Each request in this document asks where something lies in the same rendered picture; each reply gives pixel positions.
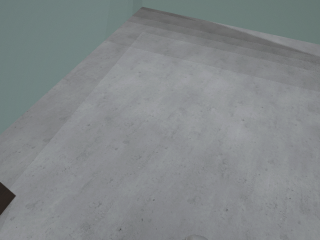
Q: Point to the cupboard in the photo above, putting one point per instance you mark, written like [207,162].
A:
[6,196]

